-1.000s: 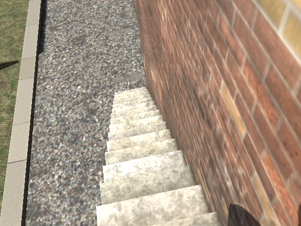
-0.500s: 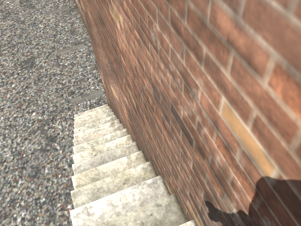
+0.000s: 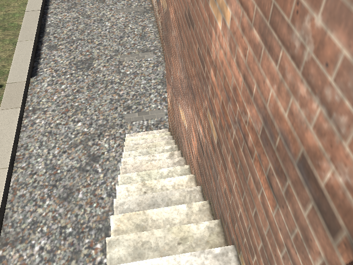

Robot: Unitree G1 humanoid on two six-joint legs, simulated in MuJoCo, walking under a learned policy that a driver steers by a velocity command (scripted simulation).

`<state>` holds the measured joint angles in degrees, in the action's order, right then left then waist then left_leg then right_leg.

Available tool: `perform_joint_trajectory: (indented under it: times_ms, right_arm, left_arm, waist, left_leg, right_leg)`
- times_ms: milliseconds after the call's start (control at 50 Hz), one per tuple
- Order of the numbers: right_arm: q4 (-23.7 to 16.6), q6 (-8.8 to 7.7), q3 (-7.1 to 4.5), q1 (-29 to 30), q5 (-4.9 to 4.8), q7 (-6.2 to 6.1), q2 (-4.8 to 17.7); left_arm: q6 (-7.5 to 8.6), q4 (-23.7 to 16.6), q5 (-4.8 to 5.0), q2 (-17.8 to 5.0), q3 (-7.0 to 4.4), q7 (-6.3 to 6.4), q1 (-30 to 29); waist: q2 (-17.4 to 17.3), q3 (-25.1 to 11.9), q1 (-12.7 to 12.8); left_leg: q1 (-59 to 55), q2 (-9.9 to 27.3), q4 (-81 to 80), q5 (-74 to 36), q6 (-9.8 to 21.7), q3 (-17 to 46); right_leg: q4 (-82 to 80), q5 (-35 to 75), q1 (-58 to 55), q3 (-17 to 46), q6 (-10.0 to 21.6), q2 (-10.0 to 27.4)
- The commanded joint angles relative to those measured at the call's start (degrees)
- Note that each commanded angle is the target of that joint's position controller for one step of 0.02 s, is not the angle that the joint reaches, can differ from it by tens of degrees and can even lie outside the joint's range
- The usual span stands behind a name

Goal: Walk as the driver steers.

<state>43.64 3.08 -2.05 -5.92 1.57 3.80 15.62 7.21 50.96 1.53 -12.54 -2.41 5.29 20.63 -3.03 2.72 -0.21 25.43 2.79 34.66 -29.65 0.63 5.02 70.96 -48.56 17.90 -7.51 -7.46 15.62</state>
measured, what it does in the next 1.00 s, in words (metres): goes down, turning left: left foot 0.19 m lower, then right foot 0.20 m lower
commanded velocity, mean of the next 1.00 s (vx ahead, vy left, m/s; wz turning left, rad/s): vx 0.50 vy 0.01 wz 0.38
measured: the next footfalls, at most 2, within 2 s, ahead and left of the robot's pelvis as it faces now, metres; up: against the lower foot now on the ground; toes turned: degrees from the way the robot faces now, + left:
left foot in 0.02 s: +0.09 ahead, +0.14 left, -0.19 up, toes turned +0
right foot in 0.54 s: +0.38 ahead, -0.07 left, -0.39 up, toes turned +22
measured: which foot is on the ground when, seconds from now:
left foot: up 0.00-0.00, down 0.02-0.54, up 0.56-1.00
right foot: down 0.00-0.04, up 0.06-0.52, down 0.54-1.00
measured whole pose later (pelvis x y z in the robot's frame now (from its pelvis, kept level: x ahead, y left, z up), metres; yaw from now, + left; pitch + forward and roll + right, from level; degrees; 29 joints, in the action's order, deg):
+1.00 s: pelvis +0.43 -0.01 -0.35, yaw +24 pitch -2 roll +2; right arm 54.0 0.1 0.5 -5.4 3.8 1.1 11.9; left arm 3.5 59.4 3.9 -8.4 2.7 4.2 35.8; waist -2.9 1.9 4.8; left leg 39.2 -3.1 56.5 -17.7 0.0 8.1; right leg 59.3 -44.2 12.9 -4.1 7.2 -3.7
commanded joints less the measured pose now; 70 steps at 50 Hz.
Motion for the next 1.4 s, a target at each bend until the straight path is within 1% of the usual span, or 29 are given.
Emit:
perform_joint_trajectory:
  times_ms: [20, 60, 80, 120, 140, 200, 260, 340, 460, 520, 560, 580, 620, 640, 700, 760, 820, 980, 1060, 1140, 1180, 1200, 1220, 1240, 1260, 1300, 1340, 1380, 1400]
  right_arm:
    - [9.03, -2.05, -0.88, -24.39, -0.24, -0.16, 0.32]
    - [11.29, -3.79, -3.72, -30.77, 1.52, 0.14, 12.37]
    - [9.52, -3.32, -5.24, -34.52, -1.21, -0.77, 16.02]
    - [8.04, -2.62, -5.70, -32.47, -0.65, -1.83, 15.32]
    - [6.90, -2.55, -5.21, -29.22, -0.42, -1.81, 12.62]
    - [4.88, -3.68, -1.63, -21.19, 1.30, -2.94, 3.86]
    - [5.14, -3.89, -2.32, -13.69, 0.03, -3.47, 7.84]
    - [7.18, -6.11, -0.07, -20.14, -2.38, -5.11, 3.07]
    - [5.69, -3.67, -0.03, -17.09, 0.27, -6.01, 3.36]
    - [8.54, -2.65, -0.84, -19.66, 1.08, -5.98, 5.30]
    - [10.97, -3.00, -0.56, -27.55, -1.09, -4.22, -2.61]
    - [10.65, -2.62, -0.30, -31.26, -0.48, -4.64, -2.06]
    - [7.16, -1.47, 0.78, -19.41, 2.91, -4.64, -1.89]
    - [6.81, -1.02, 0.49, -11.55, 3.25, -4.23, 0.26]
    - [6.02, -1.71, 1.68, -6.90, 0.14, -3.92, -0.44]
    - [9.95, -0.40, 2.51, -7.62, -1.75, -2.78, -2.24]
    - [10.69, -1.44, 1.41, -5.92, -1.86, -2.39, 1.61]
    - [5.48, -4.26, 2.57, 7.49, 3.26, -2.94, -2.78]
    - [4.27, -6.74, 3.16, 5.99, -0.02, -3.02, -3.10]
    - [2.85, -7.43, 3.92, 9.47, 0.16, -2.16, -5.15]
    - [4.74, -6.69, 3.93, -1.82, -0.50, -2.14, -6.26]
    - [8.89, -6.05, 3.27, -13.45, 0.16, -2.17, -4.73]
    - [12.76, -5.35, 1.72, -25.59, -0.51, -2.14, -0.69]
    - [12.33, -5.10, 1.69, -27.04, -1.78, -2.67, 1.51]
    - [12.31, -5.09, 1.77, -27.46, 0.56, -2.70, 3.35]
    - [13.77, -5.40, 0.29, -24.88, 0.55, -3.03, 4.01]
    - [12.66, -7.53, 0.40, -15.95, -0.51, -5.06, 3.00]
    - [13.67, -7.96, 1.46, -14.09, -1.03, -3.11, 0.96]
    - [13.97, -8.27, 1.37, -12.62, -1.42, -2.45, 0.11]
  left_arm:
    - [-5.03, 2.02, -3.52, -11.64, -3.04, -1.82, 5.80]
    - [-5.46, -3.04, -3.08, -6.27, -2.11, -2.70, 8.39]
    - [-4.70, -3.71, -3.03, -7.33, -2.11, -2.79, 5.82]
    - [-4.28, -4.71, -2.71, -6.01, -1.56, -2.64, 1.53]
    - [-4.77, -3.07, -2.33, -7.09, -1.83, -3.42, -1.82]
    - [-6.17, -5.06, -1.87, -5.14, -1.61, -2.37, -9.59]
    - [-7.83, 1.65, -3.73, -6.00, -2.28, -1.62, 4.07]
    - [-5.15, -6.31, -1.96, -7.35, -2.63, -3.54, -14.72]
    - [-4.89, -2.47, 0.63, -7.71, -2.88, -4.44, -0.71]
    - [-3.42, 0.32, -0.97, -9.39, -3.93, -2.83, 12.21]
    - [-3.30, 5.20, -3.27, -13.79, -2.84, -4.96, 23.89]
    - [-4.00, 7.29, -0.19, -12.30, -2.44, -6.48, 24.55]
    - [-4.12, 6.70, 3.93, -12.51, -1.75, -5.11, 19.48]
    - [-4.59, 6.38, 3.34, -10.57, -0.44, -4.33, 16.56]
    - [-2.97, 6.06, -0.02, -5.88, 3.53, -2.70, 9.80]
    - [-2.46, 5.44, 2.49, -5.03, 6.14, -0.88, 9.57]
    - [-2.28, 5.98, 5.34, -9.41, 4.24, -0.29, 12.75]
    - [-3.38, 8.07, 1.67, -1.68, 3.84, -1.31, 19.88]
    - [-3.88, 8.30, -0.13, -1.40, 3.49, -1.33, 17.36]
    - [-4.67, 9.20, 0.39, -4.36, 2.26, -2.16, 17.88]
    - [-5.17, 9.49, -0.25, -5.91, 1.37, -2.79, 14.60]
    - [-5.24, 7.75, -0.48, -7.87, 0.49, -2.65, 7.13]
    - [-5.19, 6.15, -2.19, -8.19, -0.57, -3.12, -1.21]
    - [-4.76, 2.94, -2.27, -7.42, -0.85, -3.19, -2.52]
    - [-3.60, 1.81, -0.64, -4.04, 0.03, -3.55, 2.73]
    - [-2.32, 5.94, -0.88, -1.75, -0.36, -2.58, 12.62]
    - [-2.88, 4.17, -2.17, 1.94, -0.36, -3.11, 6.96]
    - [-5.03, 10.45, -4.51, 1.61, -0.58, -3.68, 8.56]
    - [-5.11, 10.56, -3.23, 0.79, -0.82, -3.68, 11.41]
  waist:
    - [-0.75, -0.08, -6.96]
    - [-22.05, -1.68, -3.12]
    - [-18.54, -10.00, -6.01]
    - [-14.33, -18.60, -6.56]
    - [-12.53, -12.39, -5.94]
    - [-2.45, 1.20, -1.38]
    - [-7.27, -4.67, 5.48]
    - [-2.67, 0.01, -2.97]
    - [-4.79, 1.00, 0.81]
    - [0.79, 2.87, 5.41]
    - [20.77, -3.12, 4.66]
    - [24.28, -5.11, 1.68]
    - [21.93, 0.98, 1.91]
    - [17.22, 6.66, 3.28]
    - [14.44, 13.07, 0.53]
    - [8.64, 6.94, -2.84]
    - [5.64, 7.41, -3.05]
    - [9.64, 6.00, 6.05]
    - [7.95, 7.06, 8.39]
    - [2.55, 5.79, 11.17]
    - [3.84, 1.63, 5.15]
    - [1.99, 0.67, -2.07]
    - [-9.87, -2.60, -11.58]
    - [-4.02, -8.08, -9.38]
    - [-0.80, -15.06, -5.38]
    - [6.43, -14.35, 0.83]
    - [0.80, -6.44, 5.19]
    - [-2.03, -7.69, 5.38]
    - [-4.35, -6.12, 7.10]
  left_leg:
    - [-25.74, -6.91, -16.19, 12.05, 2.45, -11.19]
    - [-49.50, 4.03, 12.11, -44.77, 5.21, 6.85]
    - [-51.52, 9.49, 11.89, -49.45, 5.50, 12.18]
    - [-41.36, 15.60, 3.74, 1.36, 15.46, 32.34]
    - [-32.02, 15.54, -1.67, 20.01, 18.90, 39.16]
    - [-9.64, 10.04, -5.09, 31.23, 15.92, 32.64]
    - [-0.49, 5.49, -1.45, 12.73, 14.60, 22.27]
    - [-11.55, 1.37, 3.82, 40.68, 11.72, 21.50]
    - [0.45, -3.88, 17.37, 44.73, 9.52, 19.31]
    - [-0.54, -9.04, 40.66, 36.26, 8.71, 13.57]
    - [22.24, -17.06, 79.58, 88.08, 7.43, 6.86]
    - [32.59, -13.00, 84.28, 84.18, 7.74, 4.28]
    - [39.07, -9.32, 79.62, 68.42, 5.72, 3.48]
    - [40.13, -8.18, 76.91, 63.67, 4.11, 3.48]
    - [34.25, -7.10, 59.95, 44.66, 0.17, 6.90]
    - [16.58, -7.99, 43.54, 28.25, -3.35, 8.47]
    - [19.52, -6.91, 32.66, 15.65, -1.31, 9.40]
    - [16.60, -6.87, 21.35, 9.51, -0.72, -2.09]
    - [9.99, -4.17, -4.00, 11.15, 0.69, -2.90]
    - [-4.97, -9.78, -11.62, 14.15, 1.51, -10.41]
    - [-22.25, -7.74, -18.26, 9.59, 2.91, -11.04]
    - [-34.27, -4.13, -26.64, 5.38, 5.50, -8.14]
    - [-47.98, 4.89, -33.84, -4.62, 10.84, -0.03]
    - [-57.52, 10.84, -17.26, -25.58, 10.89, 4.59]
    - [-65.52, 16.17, 1.09, -43.83, 13.76, 6.97]
    - [-52.37, 17.85, -1.80, -2.20, 15.13, 7.27]
    - [-23.40, 18.39, -9.38, 21.81, 13.38, 9.80]
    - [1.44, 10.23, -7.69, 10.42, 14.40, 4.67]
    - [4.25, 6.14, -3.70, 11.41, 12.28, -0.88]
  right_leg:
    - [17.72, 23.86, 10.49, -8.68, 10.94, -1.21]
    - [50.76, -2.47, 49.08, -2.46, 9.44, -6.88]
    - [54.76, 3.15, 51.70, -0.15, 10.06, -5.60]
    - [42.20, 13.71, 49.91, 9.60, 8.88, -4.02]
    - [38.22, 16.17, 48.16, 12.03, 8.27, -4.19]
    - [7.79, 35.06, 39.43, 11.69, 2.83, -7.68]
    - [3.12, 43.11, 16.41, 7.52, 2.69, -11.36]
    - [-31.24, 66.75, 22.37, 12.71, 3.98, -11.17]
    - [-41.19, 73.51, -8.56, 14.91, 6.16, -11.99]
    - [-59.33, 75.39, -20.23, 10.82, 4.78, -8.44]
    - [-29.69, 98.23, -40.83, 13.42, 5.25, -0.21]
    - [-24.77, 97.35, -40.15, 18.50, 1.82, 0.81]
    - [-43.30, 45.74, -20.45, 39.73, 6.70, 4.62]
    - [-50.16, 24.71, -11.56, 41.67, 7.70, 2.86]
    - [-46.39, 38.84, 5.94, 29.47, 7.94, -1.90]
    - [-42.96, 49.94, 13.51, 25.21, 9.97, -0.50]
    - [-35.29, 45.77, 5.51, 19.28, 8.55, -4.08]
    - [-24.68, 50.80, 0.01, 18.99, 12.98, -10.60]
    - [-17.87, 63.03, -4.88, 19.59, 15.07, -11.37]
    - [-12.39, 74.83, 0.31, 14.54, 10.97, -14.26]
    - [0.44, 79.44, 8.20, 14.51, 13.10, -13.60]
    - [12.85, 74.70, 17.08, 12.16, 11.99, -14.49]
    - [37.76, 23.62, 30.52, 7.40, 10.67, -21.79]
    - [43.68, 0.38, 40.15, 6.90, 13.08, -22.79]
    - [43.79, -3.13, 47.01, 11.60, 14.15, -21.14]
    - [28.48, 9.41, 47.35, 18.77, 16.40, -15.61]
    - [-1.28, 41.27, 36.13, 21.90, 10.71, -11.00]
    - [0.93, 53.36, 8.53, 9.33, 7.36, -16.14]
    - [-4.92, 59.53, 5.89, 8.27, 7.35, -15.82]
Keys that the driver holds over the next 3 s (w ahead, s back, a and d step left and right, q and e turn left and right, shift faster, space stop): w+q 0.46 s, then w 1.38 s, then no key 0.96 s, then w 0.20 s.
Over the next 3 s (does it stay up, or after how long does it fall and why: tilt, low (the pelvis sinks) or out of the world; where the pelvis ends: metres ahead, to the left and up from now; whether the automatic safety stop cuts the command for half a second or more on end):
stays up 1.35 0.19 -1.08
